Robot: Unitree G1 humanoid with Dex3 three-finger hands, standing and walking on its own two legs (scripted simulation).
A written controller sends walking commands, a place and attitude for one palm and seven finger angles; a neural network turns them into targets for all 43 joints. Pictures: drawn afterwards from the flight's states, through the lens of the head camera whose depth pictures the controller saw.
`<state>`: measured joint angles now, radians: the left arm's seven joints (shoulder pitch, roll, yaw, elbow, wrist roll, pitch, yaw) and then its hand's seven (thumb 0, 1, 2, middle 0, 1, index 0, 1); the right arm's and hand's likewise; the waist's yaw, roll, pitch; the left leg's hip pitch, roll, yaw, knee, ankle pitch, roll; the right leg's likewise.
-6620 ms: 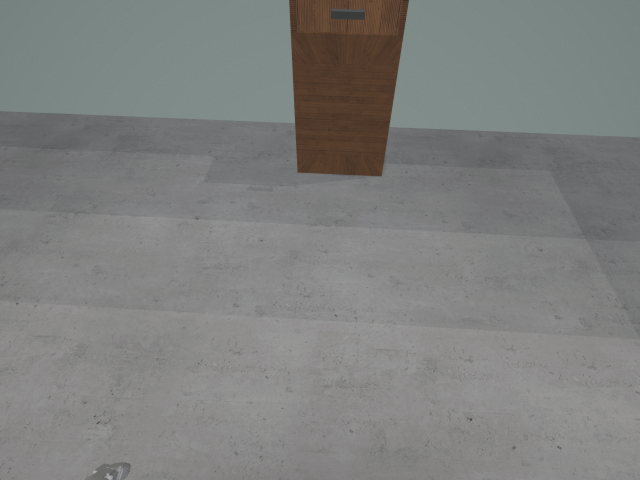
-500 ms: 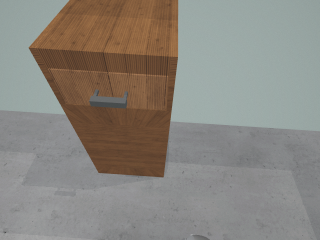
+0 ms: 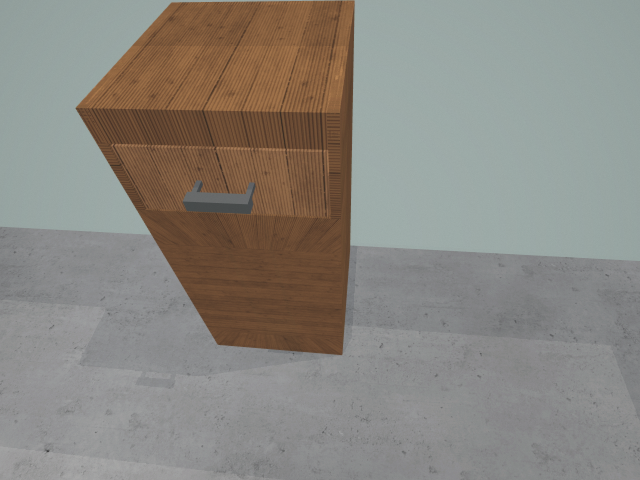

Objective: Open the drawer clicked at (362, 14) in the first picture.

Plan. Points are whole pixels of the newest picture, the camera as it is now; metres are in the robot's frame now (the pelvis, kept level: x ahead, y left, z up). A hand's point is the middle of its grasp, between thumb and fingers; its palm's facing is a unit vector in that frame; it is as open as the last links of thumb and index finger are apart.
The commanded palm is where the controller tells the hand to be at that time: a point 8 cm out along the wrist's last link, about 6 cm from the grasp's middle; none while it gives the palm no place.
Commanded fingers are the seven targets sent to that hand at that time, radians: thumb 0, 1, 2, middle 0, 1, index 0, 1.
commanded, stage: come to a stop and stand still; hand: left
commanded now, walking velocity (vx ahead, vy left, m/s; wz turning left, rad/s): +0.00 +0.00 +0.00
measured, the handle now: (221, 194) +0.57 +0.24 -0.01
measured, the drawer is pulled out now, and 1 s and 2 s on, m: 0.00 0.00 0.00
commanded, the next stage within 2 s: look again from close up in 0.50 s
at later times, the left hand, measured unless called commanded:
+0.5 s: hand out of the picture -0.01 +0.22 -0.18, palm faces +0.03 -0.98 -0.18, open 7.4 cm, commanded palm none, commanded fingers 0.00 0.90 0.90 -0.20 -0.30 -0.20 -0.30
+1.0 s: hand out of the picture +0.00 +0.23 -0.17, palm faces +0.01 -0.97 -0.24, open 7.4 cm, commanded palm none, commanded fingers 0.00 0.90 0.90 -0.20 -0.30 -0.20 -0.30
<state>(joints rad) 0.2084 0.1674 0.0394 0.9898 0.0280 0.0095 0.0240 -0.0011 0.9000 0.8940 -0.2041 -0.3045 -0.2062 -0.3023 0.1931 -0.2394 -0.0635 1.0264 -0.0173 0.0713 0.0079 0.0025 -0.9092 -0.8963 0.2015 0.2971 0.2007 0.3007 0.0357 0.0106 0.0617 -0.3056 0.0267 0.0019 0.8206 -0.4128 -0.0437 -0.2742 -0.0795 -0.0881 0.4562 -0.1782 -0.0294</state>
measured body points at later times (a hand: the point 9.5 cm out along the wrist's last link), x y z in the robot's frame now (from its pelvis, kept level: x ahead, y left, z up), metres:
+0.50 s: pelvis -0.01 +0.05 +0.00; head +0.00 +0.05 +0.45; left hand -0.01 +0.27 -0.16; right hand -0.01 -0.17 -0.17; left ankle -0.04 +0.16 -0.74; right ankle +0.00 -0.08 -0.74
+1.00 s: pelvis -0.01 +0.05 -0.01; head -0.01 +0.02 +0.44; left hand +0.00 +0.28 -0.15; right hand -0.02 -0.16 -0.18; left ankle -0.04 +0.16 -0.74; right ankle +0.00 -0.08 -0.74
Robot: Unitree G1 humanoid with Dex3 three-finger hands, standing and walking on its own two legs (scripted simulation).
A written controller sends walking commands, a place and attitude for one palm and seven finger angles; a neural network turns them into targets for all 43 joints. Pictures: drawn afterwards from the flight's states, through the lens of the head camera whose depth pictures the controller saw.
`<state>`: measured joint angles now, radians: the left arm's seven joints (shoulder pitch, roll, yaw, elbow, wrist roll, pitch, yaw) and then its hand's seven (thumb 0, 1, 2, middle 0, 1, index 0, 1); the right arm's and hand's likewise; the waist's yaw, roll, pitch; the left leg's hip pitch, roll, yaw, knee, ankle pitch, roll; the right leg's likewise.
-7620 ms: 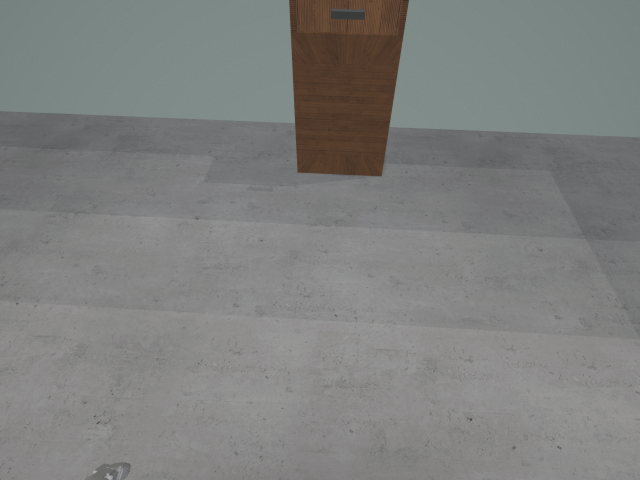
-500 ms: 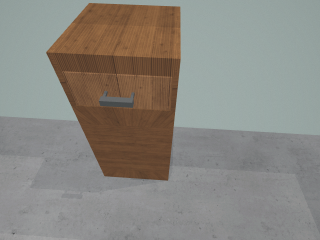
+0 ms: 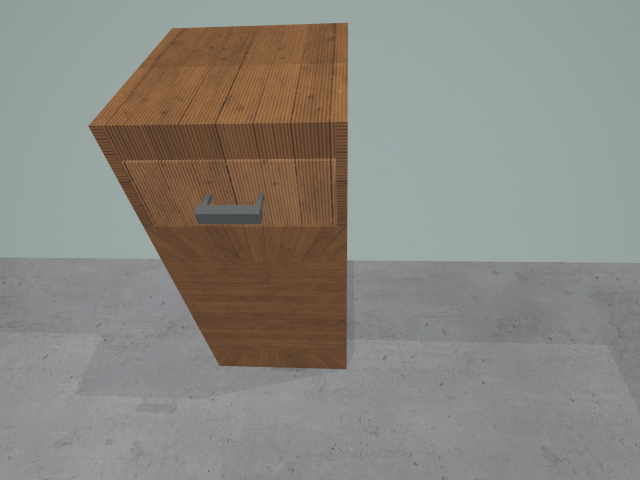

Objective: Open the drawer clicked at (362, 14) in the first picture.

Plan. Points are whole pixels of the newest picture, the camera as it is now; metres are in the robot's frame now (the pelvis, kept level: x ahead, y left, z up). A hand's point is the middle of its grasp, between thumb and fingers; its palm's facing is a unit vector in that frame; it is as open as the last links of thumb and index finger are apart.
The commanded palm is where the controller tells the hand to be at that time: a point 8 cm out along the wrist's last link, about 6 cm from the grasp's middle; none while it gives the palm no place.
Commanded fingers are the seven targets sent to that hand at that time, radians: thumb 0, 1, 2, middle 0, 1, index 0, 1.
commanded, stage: look again from close up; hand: left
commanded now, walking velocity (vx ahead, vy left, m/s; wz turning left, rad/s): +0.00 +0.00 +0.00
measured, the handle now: (231, 206) +0.57 +0.20 -0.01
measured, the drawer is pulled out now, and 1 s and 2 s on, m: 0.00 0.00 0.00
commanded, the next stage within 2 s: shuffle to correct the standing spot in 0.12 s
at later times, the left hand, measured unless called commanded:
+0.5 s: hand out of the picture +0.01 +0.15 -0.18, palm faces +0.08 -0.98 -0.17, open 7.4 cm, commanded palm none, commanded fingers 0.00 0.90 0.90 -0.20 -0.30 -0.20 -0.30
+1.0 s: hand out of the picture +0.06 +0.18 -0.18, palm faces +0.04 -0.97 -0.24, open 7.4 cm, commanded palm none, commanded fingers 0.00 0.90 0.90 -0.20 -0.30 -0.20 -0.30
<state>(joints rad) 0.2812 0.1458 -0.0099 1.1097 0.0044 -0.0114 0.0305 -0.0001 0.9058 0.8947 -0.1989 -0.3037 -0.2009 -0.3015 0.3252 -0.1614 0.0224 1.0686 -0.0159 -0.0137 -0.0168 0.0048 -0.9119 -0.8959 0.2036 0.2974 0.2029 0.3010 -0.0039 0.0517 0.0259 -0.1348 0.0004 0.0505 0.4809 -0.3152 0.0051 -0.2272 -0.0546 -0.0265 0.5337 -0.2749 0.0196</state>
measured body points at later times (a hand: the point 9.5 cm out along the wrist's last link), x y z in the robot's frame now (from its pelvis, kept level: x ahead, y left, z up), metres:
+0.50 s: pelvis +0.03 -0.01 -0.01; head +0.04 -0.02 +0.44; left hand +0.00 +0.20 -0.17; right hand +0.01 -0.24 -0.17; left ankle -0.03 +0.12 -0.74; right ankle +0.01 -0.13 -0.74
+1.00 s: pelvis +0.01 -0.01 -0.01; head +0.03 -0.01 +0.44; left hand +0.06 +0.23 -0.16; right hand +0.06 -0.25 -0.16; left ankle +0.01 +0.10 -0.74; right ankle +0.01 -0.13 -0.74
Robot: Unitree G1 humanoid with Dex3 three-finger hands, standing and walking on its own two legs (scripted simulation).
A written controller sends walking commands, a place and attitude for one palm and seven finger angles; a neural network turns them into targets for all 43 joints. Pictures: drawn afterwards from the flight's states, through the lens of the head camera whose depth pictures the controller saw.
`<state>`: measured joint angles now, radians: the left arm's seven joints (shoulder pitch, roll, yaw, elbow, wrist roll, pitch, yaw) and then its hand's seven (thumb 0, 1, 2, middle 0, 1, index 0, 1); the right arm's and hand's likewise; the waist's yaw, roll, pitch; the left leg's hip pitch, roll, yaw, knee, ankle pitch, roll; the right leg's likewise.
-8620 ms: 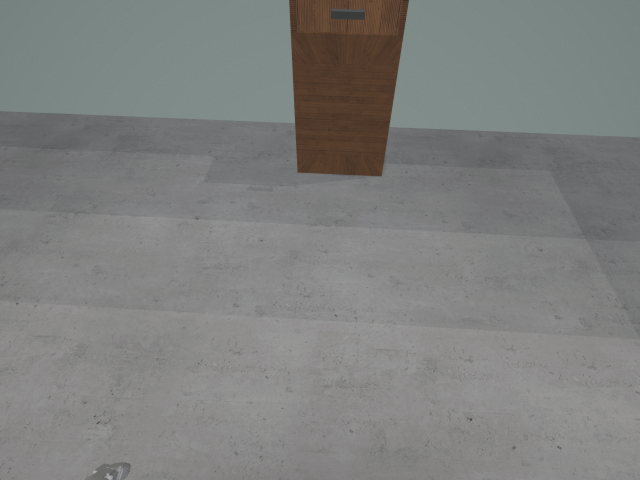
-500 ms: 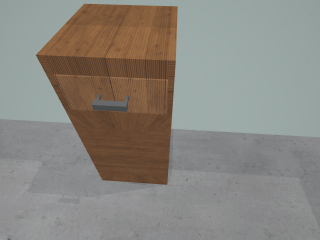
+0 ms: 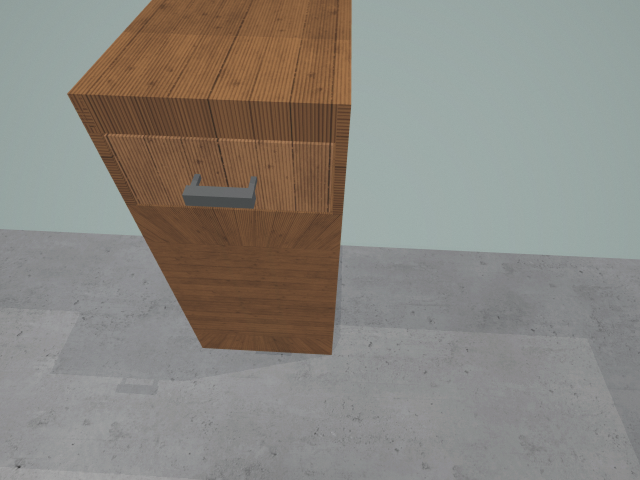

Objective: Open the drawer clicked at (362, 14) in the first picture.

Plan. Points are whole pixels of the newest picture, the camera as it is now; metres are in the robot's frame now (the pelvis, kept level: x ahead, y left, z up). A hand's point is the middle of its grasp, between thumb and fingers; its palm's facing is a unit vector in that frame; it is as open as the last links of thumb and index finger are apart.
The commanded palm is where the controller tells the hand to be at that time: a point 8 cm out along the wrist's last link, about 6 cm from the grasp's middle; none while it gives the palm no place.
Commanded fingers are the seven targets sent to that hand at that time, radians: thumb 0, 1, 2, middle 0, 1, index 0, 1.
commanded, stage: come to a stop and stand still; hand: left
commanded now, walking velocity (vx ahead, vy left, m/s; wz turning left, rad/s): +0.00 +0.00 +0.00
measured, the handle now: (222, 188) +0.57 +0.20 +0.00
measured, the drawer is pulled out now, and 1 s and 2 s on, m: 0.00 0.00 0.00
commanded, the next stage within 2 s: look again from close up in 0.46 s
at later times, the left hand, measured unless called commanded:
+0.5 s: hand out of the picture -0.07 +0.19 -0.16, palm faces +0.04 -0.98 -0.20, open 7.4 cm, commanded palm none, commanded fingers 0.00 0.90 0.90 -0.20 -0.30 -0.20 -0.30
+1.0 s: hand out of the picture -0.03 +0.16 -0.17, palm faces +0.04 -0.99 -0.15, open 7.3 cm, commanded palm none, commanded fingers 0.00 0.90 0.90 -0.20 -0.30 -0.20 -0.30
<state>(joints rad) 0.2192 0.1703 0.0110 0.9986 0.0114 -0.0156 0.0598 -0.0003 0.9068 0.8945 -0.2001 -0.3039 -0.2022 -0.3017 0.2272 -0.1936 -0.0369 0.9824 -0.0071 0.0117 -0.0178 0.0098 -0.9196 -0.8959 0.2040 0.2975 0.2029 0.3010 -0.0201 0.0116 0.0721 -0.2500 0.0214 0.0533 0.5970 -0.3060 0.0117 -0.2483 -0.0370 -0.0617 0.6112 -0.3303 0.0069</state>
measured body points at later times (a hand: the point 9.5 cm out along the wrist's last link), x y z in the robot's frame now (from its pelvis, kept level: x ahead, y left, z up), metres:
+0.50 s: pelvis -0.03 +0.02 +0.01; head -0.04 +0.02 +0.46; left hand -0.07 +0.24 -0.15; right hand -0.03 -0.21 -0.15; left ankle +0.00 +0.11 -0.73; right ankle +0.00 -0.12 -0.73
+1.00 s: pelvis -0.02 +0.00 +0.01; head -0.02 +0.01 +0.46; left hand -0.03 +0.21 -0.15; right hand -0.04 -0.20 -0.15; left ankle +0.00 +0.11 -0.73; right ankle +0.00 -0.12 -0.73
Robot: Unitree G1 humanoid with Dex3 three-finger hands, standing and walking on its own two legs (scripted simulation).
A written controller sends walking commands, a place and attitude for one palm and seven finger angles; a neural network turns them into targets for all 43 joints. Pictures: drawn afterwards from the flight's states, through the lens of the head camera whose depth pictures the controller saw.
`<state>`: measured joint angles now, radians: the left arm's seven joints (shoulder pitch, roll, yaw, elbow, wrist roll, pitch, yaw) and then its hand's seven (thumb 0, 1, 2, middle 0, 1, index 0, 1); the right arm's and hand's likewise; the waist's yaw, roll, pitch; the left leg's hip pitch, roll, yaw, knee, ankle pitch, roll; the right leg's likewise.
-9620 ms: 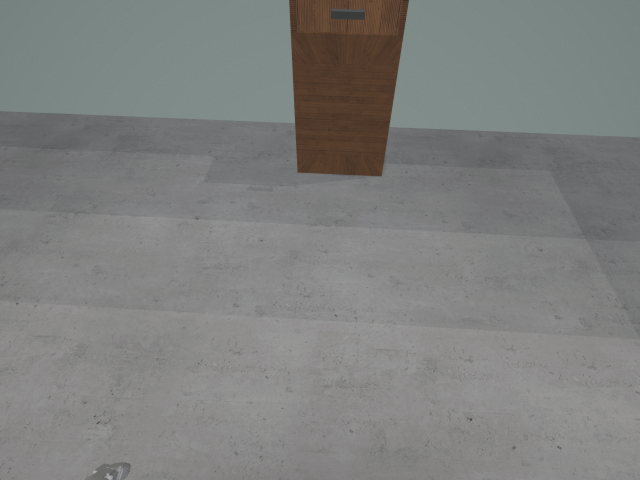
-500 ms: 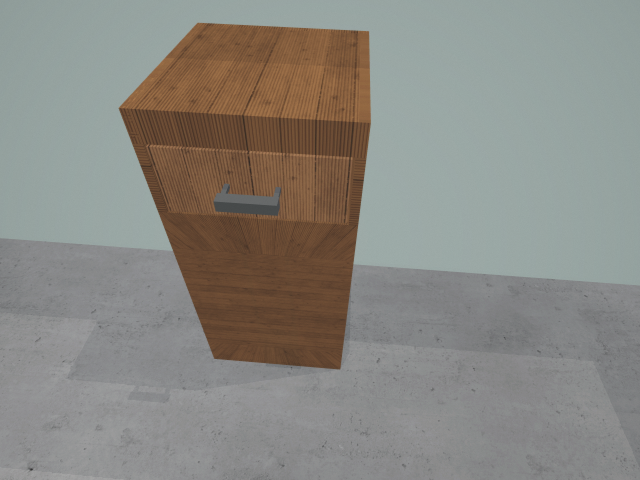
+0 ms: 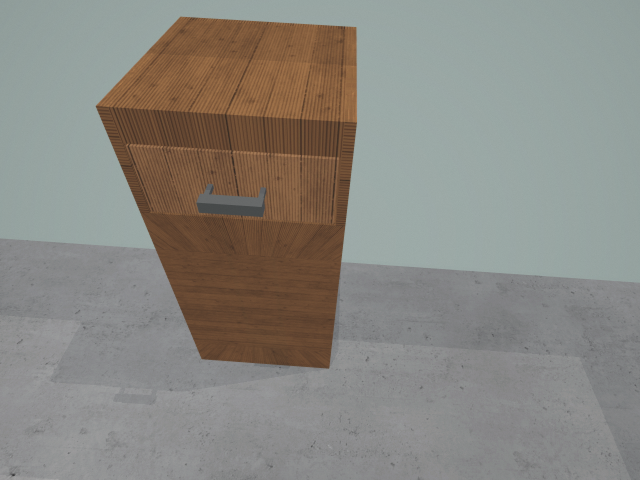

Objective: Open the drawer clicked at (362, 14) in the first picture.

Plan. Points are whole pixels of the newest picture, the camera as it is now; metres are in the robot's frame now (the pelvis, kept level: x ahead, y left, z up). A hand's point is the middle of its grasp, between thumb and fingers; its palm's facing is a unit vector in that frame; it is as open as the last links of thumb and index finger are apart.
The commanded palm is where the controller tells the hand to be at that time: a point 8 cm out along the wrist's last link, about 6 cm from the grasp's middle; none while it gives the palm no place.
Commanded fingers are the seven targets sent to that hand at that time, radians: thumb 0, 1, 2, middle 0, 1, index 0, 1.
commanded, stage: look again from close up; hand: left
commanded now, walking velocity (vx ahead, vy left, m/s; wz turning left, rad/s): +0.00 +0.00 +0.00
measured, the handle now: (233, 197) +0.59 +0.20 -0.01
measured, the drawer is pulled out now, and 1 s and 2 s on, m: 0.00 0.00 0.00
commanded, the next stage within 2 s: shuffle to correct the standing spot in 0.02 s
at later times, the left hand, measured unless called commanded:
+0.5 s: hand out of the picture +0.01 +0.16 -0.19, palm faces +0.08 -0.99 -0.14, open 7.4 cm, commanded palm none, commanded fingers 0.00 0.90 0.90 -0.20 -0.30 -0.20 -0.30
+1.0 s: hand out of the picture +0.11 +0.18 -0.17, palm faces +0.03 -0.97 -0.22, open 7.3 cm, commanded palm none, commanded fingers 0.00 0.90 0.90 -0.20 -0.30 -0.20 -0.30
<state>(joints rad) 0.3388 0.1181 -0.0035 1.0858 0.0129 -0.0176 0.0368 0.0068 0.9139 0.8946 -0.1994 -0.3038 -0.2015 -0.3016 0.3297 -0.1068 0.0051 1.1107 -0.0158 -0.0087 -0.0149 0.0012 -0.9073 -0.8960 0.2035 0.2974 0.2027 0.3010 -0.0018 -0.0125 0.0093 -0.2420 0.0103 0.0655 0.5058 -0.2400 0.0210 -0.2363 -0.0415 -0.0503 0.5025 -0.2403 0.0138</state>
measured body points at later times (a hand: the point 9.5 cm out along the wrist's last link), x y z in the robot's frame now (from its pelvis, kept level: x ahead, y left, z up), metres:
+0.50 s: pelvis +0.06 +0.01 -0.01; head +0.07 +0.02 +0.44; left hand +0.00 +0.21 -0.17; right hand +0.04 -0.21 -0.16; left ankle +0.02 +0.11 -0.74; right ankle +0.02 -0.13 -0.73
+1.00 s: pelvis +0.05 +0.00 +0.00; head +0.06 -0.01 +0.45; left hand +0.10 +0.23 -0.15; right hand +0.07 -0.23 -0.16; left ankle +0.02 +0.11 -0.74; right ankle +0.04 -0.12 -0.74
